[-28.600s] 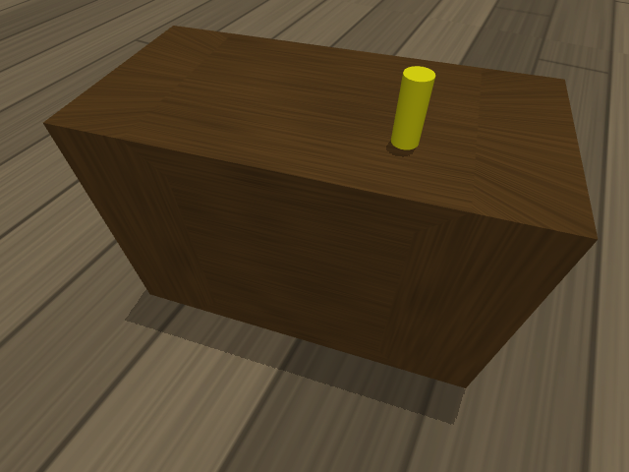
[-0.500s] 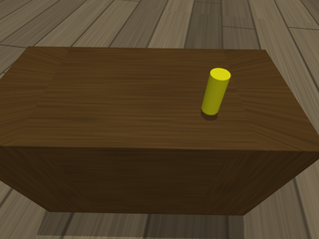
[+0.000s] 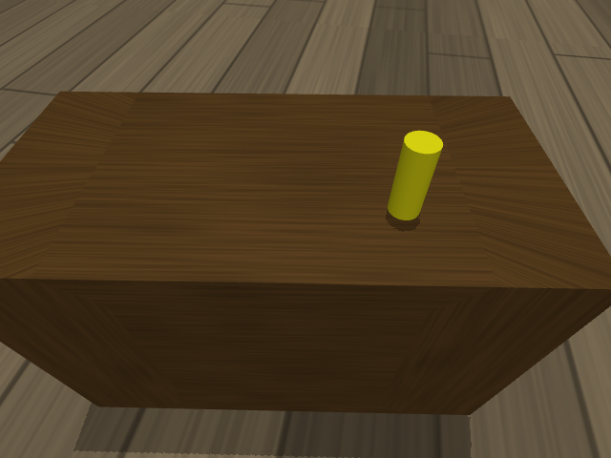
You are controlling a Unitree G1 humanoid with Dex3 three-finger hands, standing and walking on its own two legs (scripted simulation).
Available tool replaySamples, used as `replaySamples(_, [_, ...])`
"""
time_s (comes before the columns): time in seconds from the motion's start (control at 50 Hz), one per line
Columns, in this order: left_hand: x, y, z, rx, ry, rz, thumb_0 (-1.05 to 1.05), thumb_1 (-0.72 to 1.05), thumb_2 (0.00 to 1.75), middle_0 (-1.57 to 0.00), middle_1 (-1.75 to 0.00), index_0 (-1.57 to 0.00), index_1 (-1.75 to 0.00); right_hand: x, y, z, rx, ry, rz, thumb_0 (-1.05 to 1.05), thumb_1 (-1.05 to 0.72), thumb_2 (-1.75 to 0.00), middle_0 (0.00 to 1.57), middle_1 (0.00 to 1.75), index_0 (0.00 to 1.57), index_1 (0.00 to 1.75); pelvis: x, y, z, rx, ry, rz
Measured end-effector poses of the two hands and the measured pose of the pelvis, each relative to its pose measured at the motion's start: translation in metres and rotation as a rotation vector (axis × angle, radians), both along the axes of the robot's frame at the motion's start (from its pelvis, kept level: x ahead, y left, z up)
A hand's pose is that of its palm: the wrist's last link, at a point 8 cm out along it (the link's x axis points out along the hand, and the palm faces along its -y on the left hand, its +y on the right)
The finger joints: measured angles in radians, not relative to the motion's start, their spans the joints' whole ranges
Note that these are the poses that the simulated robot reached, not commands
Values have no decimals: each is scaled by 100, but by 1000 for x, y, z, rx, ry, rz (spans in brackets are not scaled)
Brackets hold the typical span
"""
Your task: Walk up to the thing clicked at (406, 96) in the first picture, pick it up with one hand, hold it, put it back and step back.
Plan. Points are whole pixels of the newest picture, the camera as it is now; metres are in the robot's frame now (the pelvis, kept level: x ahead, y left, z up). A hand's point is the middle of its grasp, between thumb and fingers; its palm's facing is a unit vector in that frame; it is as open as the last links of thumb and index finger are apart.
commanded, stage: stand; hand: right
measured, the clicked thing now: (412, 178) +0.54 -0.17 +0.04
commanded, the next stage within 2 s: step back in 0.80 s
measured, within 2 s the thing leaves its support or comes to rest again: neither
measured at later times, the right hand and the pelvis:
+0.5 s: hand out of the picture +0.06 -0.25 -0.16, palm faces -0.05 +0.94 -0.35, open 7.3 cm; pelvis +0.00 +0.00 +0.00, yaw +0 degrees
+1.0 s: hand out of the picture +0.06 -0.26 -0.16, palm faces -0.05 +0.92 -0.39, open 7.3 cm; pelvis -0.03 +0.01 -0.01, yaw +0 degrees
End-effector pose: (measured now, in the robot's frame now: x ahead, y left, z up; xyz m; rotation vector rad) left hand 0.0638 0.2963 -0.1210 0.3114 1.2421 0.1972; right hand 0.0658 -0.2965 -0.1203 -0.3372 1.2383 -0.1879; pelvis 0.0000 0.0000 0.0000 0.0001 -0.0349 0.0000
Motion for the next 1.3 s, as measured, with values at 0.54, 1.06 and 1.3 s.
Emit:
replaySamples(0.54, [-6,-1,-1,-1,26,3,1,91,90,-20,-30,-20,-30,-5,-2,-2,-1,22,-4,1,-91,-90,21,30,21,30,1,-1,0,1,5,-2])
replaySamples(1.06, [1,40,-16,33,-42,-10,1,90,90,-21,-30,-20,-30,-25,1,-3,-69,21,-12,0,-91,-90,21,30,21,30,-38,28,-19,-1,16,9])
replaySamples(1.3, [0,67,-25,0,-79,-42,1,91,90,-20,-30,-20,-30,-91,48,7,-96,93,-32,1,-91,-90,21,30,21,30,-72,62,-15,-25,35,0])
